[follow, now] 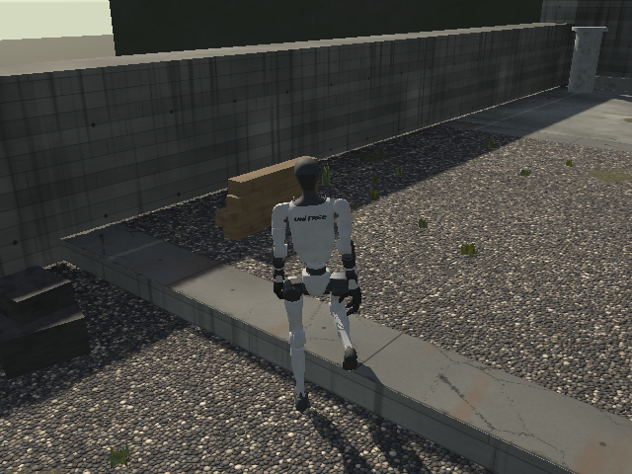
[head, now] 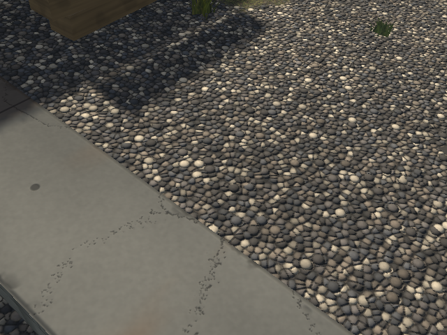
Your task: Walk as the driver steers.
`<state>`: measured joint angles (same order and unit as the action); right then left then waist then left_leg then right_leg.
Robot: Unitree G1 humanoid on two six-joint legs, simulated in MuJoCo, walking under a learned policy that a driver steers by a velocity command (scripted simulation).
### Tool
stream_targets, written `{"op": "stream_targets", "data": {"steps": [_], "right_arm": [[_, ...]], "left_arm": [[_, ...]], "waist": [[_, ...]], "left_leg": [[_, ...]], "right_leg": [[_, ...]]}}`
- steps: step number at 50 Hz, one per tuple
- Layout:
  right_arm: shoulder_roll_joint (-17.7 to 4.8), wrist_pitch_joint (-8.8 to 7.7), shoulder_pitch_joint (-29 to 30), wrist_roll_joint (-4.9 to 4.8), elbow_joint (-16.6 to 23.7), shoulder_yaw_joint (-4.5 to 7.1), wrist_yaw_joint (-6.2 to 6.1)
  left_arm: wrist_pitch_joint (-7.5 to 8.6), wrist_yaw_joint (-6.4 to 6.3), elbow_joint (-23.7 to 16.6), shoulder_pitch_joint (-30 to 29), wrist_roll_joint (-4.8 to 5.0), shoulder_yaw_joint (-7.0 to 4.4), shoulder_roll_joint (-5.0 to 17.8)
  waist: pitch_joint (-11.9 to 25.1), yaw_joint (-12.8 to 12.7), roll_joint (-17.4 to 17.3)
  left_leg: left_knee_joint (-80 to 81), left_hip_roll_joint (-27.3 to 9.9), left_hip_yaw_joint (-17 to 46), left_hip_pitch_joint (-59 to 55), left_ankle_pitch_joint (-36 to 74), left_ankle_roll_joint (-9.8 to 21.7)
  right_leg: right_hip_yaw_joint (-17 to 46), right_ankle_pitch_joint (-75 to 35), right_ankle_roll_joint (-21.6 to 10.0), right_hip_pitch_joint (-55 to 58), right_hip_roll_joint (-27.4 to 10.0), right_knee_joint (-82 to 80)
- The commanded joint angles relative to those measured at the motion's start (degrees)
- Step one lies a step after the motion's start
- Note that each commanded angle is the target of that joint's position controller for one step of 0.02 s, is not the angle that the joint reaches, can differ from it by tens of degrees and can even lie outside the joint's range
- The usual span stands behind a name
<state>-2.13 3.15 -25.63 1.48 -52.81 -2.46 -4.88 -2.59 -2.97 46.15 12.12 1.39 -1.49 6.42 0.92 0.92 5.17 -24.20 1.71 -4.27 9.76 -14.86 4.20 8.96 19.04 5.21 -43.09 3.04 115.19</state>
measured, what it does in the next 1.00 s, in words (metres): walks ahead: right foot 0.25 m higher, then right foot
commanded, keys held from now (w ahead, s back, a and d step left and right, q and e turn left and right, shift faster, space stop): shift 0.40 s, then w+shift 0.54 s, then w+e+shift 0.06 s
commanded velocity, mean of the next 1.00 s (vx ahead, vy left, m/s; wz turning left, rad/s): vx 0.38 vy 0.00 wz -0.01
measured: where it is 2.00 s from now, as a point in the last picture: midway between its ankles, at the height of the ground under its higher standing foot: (255, 181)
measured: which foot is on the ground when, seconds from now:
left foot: down 0.00-0.62, up 0.64-0.94, down 0.96-1.00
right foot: up 0.00-0.06, down 0.08-0.44, up 0.46-0.62, down 0.64-0.96, up 0.98-1.00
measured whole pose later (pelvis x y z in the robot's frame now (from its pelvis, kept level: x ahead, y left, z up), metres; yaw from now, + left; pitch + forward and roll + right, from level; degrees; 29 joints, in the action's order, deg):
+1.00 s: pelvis +0.18 -0.03 +0.02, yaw +0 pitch +4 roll +2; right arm -7.7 -0.9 3.6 1.8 -31.7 -1.5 1.0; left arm 6.5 0.6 61.5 36.9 2.4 -1.8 8.1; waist -0.9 0.0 -0.5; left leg -81.7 3.9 -10.0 57.2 -29.5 8.8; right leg -1.7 4.2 -4.6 6.8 -2.7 31.3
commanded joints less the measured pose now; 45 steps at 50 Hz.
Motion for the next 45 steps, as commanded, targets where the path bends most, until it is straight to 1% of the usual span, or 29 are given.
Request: {"op": "stream_targets", "data": {"steps": [1,4,9,16,20,21,22,23,24,25,26,27,28,29,30,31,32,33,34,35,36,37,38,39,41,42,43,44,45], "right_arm": [[-5.6,-1.03,-2.96,0.36,1.74,1.38,-0.39],[-5.18,-0.78,-2.94,0.2,1.66,1.67,-0.74],[-3.63,0.67,-4.82,-0.54,0.05,1.84,-0.59],[-3.37,1.82,-11.73,-0.97,-5.66,2.17,0.52],[-2.48,2.12,-14.94,-0.89,-8.39,2.1,0.87],[-9.78,-0.57,-21.11,0.79,-9.93,3.95,0.09],[-9.77,-1.51,-24.0,0.56,-11.62,4.32,0.01],[-9.9,-2.03,-26.13,0.45,-12.18,4.73,0.18],[-10.16,-2.84,-21.81,0.95,-10.51,4.94,0.68],[-8.26,-2.09,-15.06,-2.76,-8.37,4.95,0.03],[-9.97,-2.05,-9.1,-3.74,-6.66,5.56,-0.58],[-9.46,-1.96,-3.02,-3.79,-4.14,5.32,-0.56],[-7.81,-1.98,-0.91,-2.75,-2.38,4.87,-0.16],[-11.02,-1.83,-2.99,-3.77,-2.7,5.88,-0.19],[-12.92,-1.89,-2.09,-4.09,-1.7,6.57,-0.17],[-12.03,-2.97,3.34,-2.87,3.74,6.58,0.68],[-6.66,-2.7,-1.76,-0.14,0.67,6.73,2.55],[2.3,-4.38,-4.68,1.2,3.16,4.31,2.78],[-2.97,-6.05,-9.68,-0.15,3.74,6.43,3.34],[-6.35,-5.55,-5.24,0.13,5.36,7.45,2.78],[-6.25,-4.65,8.39,0.36,9.9,6.77,2.44],[-5.56,-4.46,17.81,0.31,12.05,5.84,2.31],[-5.26,-4.96,22.41,0.8,14.59,4.84,2.98],[-3.47,-5.33,26.06,1.02,17.51,3.91,3.86],[-0.75,-6.0,30.9,0.81,21.33,1.75,4.77],[0.66,-6.4,34.31,0.54,24.85,0.07,5.22],[1.21,-6.42,37.51,0.29,27.9,-1.14,5.54],[-0.89,-6.14,36.81,-0.95,28.36,-1.64,6.49],[-3.76,-6.51,25.69,-0.47,25.04,-0.98,7.29]], "left_arm": [[0.83,0.14,-2.93,-1.24,-0.33,-0.51,1.28],[0.92,0.4,-2.03,-1.43,-0.28,-0.5,1.21],[2.19,1.58,-0.26,-3.87,-0.44,0.04,0.74],[4.39,2.5,0.1,-10.66,0.45,1.03,-0.73],[4.97,2.73,-1.75,-18.58,0.04,2.02,-2.62],[3.26,1.95,-3.26,-18.69,-2.89,1.52,-0.12],[2.75,1.74,-3.83,-20.79,-3.43,1.35,0.02],[2.61,1.91,-5.16,-21.79,-3.39,1.38,-0.15],[2.97,2.29,-5.92,-21.67,-2.99,1.34,0.07],[4.19,2.81,-7.76,-22.61,0.93,2.88,-3.99],[4.29,2.12,-8.53,-19.52,0.64,3.66,-4.99],[4.83,1.8,-8.58,-17.2,0.74,2.6,-0.92],[5.8,2.28,-6.77,-15.79,0.17,0.97,2.79],[5.5,1.73,-6.04,-11.32,-0.87,0.41,1.96],[5.1,1.4,-2.93,-4.32,-0.64,-1.18,4.09],[4.66,1.78,0.46,1.96,-0.79,-2.52,6.67],[4.04,-0.08,3.05,6.99,-3.83,-1.12,4.93],[5.2,-0.52,1.25,4.6,-3.64,-0.46,9.59],[3.96,-0.04,3.8,13.25,-2.43,-2.61,13.18],[4.08,0.88,5.75,14.26,-1.86,-3.16,13.49],[5.55,1.86,5.32,8.57,-2.09,-2.49,9.98],[6.97,3.03,6.58,7.89,-2.34,-0.68,5.13],[8.07,3.49,9.16,11.84,-2.49,0.42,2.65],[8.69,3.21,12.33,16.36,-3.17,0.46,2.45],[9.42,3.04,15.8,21.2,-3.42,0.27,3.58],[9.53,3.24,16.33,21.53,-2.82,0.26,4.68],[9.26,2.95,17.65,21.67,-1.65,0.71,4.43],[8.68,2.34,15.77,19.71,-1.12,0.93,5.59],[8.96,1.62,10.23,8.68,-0.04,1.49,4.86]], "waist": [[-1.74,-0.63,-9.83],[-2.55,-0.69,-9.5],[-3.43,0.61,-6.57],[-1.94,3.03,-8.75],[-0.56,4.0,-9.43],[0.35,7.44,-17.79],[1.23,8.22,-19.39],[2.45,8.98,-18.37],[2.16,7.44,-16.79],[0.56,3.9,-11.06],[-1.17,1.05,-15.08],[-4.44,-2.09,-15.48],[-3.32,-2.48,-10.24],[-3.21,-4.43,-13.92],[-1.63,-6.6,-10.84],[-0.35,-7.55,-0.12],[-0.62,-4.7,0.6],[2.11,0.25,5.66],[9.17,-2.54,5.04],[5.86,-2.29,10.64],[-6.04,-1.66,12.33],[-13.4,-2.84,8.82],[-16.18,-1.99,5.88],[-16.85,-0.31,4.79],[-17.8,1.64,1.6],[-18.96,2.66,0.87],[-21.18,3.73,0.41],[-19.35,5.41,-2.26],[-11.74,12.02,-9.26]], "left_leg": [[8.34,-17.04,16.56,-10.53,25.77,13.12],[9.05,-17.59,16.59,-11.5,26.11,13.67],[9.58,-13.75,10.67,-13.53,28.82,11.15],[8.68,-12.24,9.18,-22.4,39.37,8.46],[7.82,-11.2,9.12,-27.68,46.42,5.54],[6.78,-12.01,9.53,-33.72,49.61,7.59],[7.55,-12.9,13.26,-34.58,40.54,8.29],[9.98,-14.71,17.07,-34.97,27.94,9.9],[11.71,-15.63,19.54,-31.41,12.2,9.86],[18.74,-19.4,24.14,-23.19,-0.7,9.06],[21.54,-21.53,25.21,-14.06,-3.31,9.12],[20.65,-19.36,21.23,-7.94,-0.05,7.51],[15.85,-14.35,16.11,-6.1,8.34,6.19],[6.78,-14.99,16.94,-3.41,16.92,5.96],[-5.68,-14.45,16.48,0.74,27.6,4.81],[-22.22,-7.93,10.76,6.01,24.74,1.79],[-39.79,-1.14,6.77,32.58,-16.53,1.75],[-63.64,3.61,13.38,49.54,-20.49,2.58],[-72.59,5.23,16.83,46.94,-13.28,3.83],[-83.52,3.22,13.13,57.6,-13.01,4.33],[-93.44,1.71,9.33,72.29,-13.62,3.42],[-101.86,1.93,7.15,80.98,-16.94,3.33],[-100.37,1.62,6.26,82.32,-19.7,4.65],[-102.47,1.06,5.2,82.65,-23.12,6.03],[-106.34,0.8,5.12,86.34,-26.8,7.81],[-99.52,-0.48,2.88,84.4,-27.85,7.94],[-94.16,-1.82,1.59,80.82,-27.94,8.64],[-83.19,-2.1,-7.24,67.42,-23.74,8.0],[-63.18,-0.62,-10.33,30.03,-11.04,7.94]], "right_leg": [[2.86,0.96,0.31,-7.62,-1.24,-1.46],[1.96,2.69,0.2,-5.88,-2.63,-6.48],[-4.09,4.36,-1.15,-2.16,-4.97,-18.86],[-9.11,10.97,-3.2,-1.89,-5.76,-30.48],[-11.31,16.35,-3.35,0.56,-4.6,-44.93],[-15.44,17.74,-7.26,-3.88,-0.09,-38.2],[-15.63,19.29,-9.01,-5.44,0.52,-36.42],[-15.12,21.31,-10.24,-6.88,0.94,-32.26],[-13.49,19.45,-10.74,-5.54,-0.53,-36.22],[-9.0,12.95,-7.5,0.7,-5.08,-44.86],[-6.4,13.72,-6.91,7.52,-5.61,-47.29],[-5.49,17.04,-7.52,12.86,-6.33,-57.52],[-8.19,11.38,-7.3,21.44,-5.54,-75.99],[-6.38,14.95,-8.16,28.43,-4.5,-90.97],[-5.34,7.51,-9.2,38.91,-5.86,-103.81],[-8.91,-18.38,-6.96,48.66,-7.82,-114.72],[-5.64,-26.89,-5.87,66.27,-11.0,-108.52],[-2.43,-81.52,-3.33,68.56,-20.54,-83.3],[-5.37,-92.35,-6.28,65.62,-27.72,-85.4],[1.53,-60.85,-12.87,65.84,-27.56,-90.52],[3.96,-31.71,-15.93,60.56,-25.62,-98.55],[1.25,-24.73,-15.41,56.47,-21.44,-101.74],[-2.41,-32.39,-13.44,53.23,-18.68,-102.15],[-4.17,-33.72,-12.43,49.9,-18.58,-103.65],[-5.36,-31.34,-11.11,47.69,-20.06,-107.39],[-8.56,-28.07,-9.9,42.99,-19.57,-112.35],[-10.31,-30.27,-9.55,36.98,-18.93,-117.09],[-15.01,-42.55,-10.78,27.11,-16.58,-122.92],[-21.09,-72.75,-10.11,10.12,-11.6,-119.66]]}}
